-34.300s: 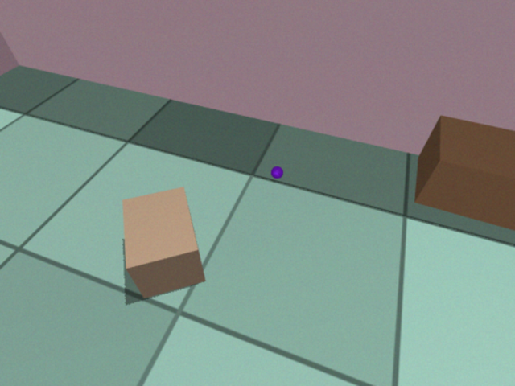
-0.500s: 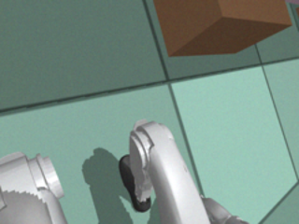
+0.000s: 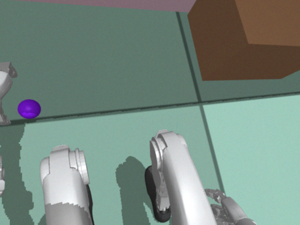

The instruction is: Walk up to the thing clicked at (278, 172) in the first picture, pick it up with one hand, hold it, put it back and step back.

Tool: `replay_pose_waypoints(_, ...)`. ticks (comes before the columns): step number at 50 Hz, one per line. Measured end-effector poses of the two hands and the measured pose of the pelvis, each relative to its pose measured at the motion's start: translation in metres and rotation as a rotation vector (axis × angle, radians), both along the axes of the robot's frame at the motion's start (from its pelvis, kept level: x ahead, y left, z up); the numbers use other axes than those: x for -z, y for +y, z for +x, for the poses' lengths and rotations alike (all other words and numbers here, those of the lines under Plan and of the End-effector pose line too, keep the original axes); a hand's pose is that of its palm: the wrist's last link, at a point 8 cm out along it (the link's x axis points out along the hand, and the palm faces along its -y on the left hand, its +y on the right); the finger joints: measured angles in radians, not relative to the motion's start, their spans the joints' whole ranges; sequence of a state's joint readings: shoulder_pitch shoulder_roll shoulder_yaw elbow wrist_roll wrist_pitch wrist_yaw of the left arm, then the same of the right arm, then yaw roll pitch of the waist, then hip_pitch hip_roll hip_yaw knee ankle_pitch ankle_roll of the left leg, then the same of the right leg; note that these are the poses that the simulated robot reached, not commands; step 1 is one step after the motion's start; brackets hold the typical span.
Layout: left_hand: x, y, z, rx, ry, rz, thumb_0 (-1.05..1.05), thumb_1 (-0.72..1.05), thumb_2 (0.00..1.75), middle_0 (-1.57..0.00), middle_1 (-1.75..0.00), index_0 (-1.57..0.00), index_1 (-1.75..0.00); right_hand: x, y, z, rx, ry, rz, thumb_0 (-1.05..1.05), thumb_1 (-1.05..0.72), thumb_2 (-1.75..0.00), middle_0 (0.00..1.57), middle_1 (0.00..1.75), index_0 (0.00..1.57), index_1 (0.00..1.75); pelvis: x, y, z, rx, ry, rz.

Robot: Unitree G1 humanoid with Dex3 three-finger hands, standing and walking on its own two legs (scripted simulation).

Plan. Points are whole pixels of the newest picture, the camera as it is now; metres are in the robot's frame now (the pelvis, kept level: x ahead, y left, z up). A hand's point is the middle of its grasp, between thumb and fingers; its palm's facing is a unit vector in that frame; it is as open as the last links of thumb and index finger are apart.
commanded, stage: withdraw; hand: left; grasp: from above
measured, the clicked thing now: (29, 109) +0.49 +0.31 -0.32
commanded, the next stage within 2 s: home in 0.18 s
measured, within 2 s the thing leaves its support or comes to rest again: neither
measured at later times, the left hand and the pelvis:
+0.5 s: hand (4, 97) +0.47 +0.32 -0.15, palm faces -0.30 -0.15 -0.94, open 12.8 cm; pelvis +0.01 +0.00 -0.01, yaw +0 degrees
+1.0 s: hand out of the picture +0.29 +0.27 +0.07, palm faces -0.08 -0.82 -0.57, open 7.5 cm; pelvis +0.02 +0.00 +0.17, yaw +6 degrees
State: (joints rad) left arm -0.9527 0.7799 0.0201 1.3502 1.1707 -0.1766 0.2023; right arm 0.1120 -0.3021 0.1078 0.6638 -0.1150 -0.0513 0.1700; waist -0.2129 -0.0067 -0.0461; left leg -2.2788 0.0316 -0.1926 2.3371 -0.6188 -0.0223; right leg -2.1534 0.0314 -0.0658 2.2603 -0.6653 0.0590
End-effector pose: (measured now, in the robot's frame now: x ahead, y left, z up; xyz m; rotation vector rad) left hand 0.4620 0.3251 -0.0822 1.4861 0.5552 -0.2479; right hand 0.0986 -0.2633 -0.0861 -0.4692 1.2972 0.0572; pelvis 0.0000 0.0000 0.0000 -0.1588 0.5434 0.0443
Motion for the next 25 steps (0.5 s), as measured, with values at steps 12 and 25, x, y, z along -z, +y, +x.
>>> replay_pose_waypoints(12, 0.058, -0.001, 0.009, 0.05, -0.056, -0.023, 0.0, -0.48, 0.98, -0.09, -1.0, -0.1, -0.99, 0.012, -0.014, -0.055, 0.017, 0.156, -0.122, 0.01, -0.9, -0.89, 0.2, 0.3, 0.21, 0.3, 0.032, -0.001, -0.001, 0.016, -0.032, -0.009)
replay_pose_waypoints(25, 0.011, -0.002, 0.002, -0.09, -0.19, -0.025, 0.0, -0.19, 0.87, -0.2, -0.71, -0.19, -0.71, 0.015, 0.006, -0.037, 0.123, 0.107, 0.001, 0.01, -0.89, -0.89, 0.2, 0.3, 0.21, 0.3, 0.009, 0.0, 0.01, 0.007, 0.048, 0.003)
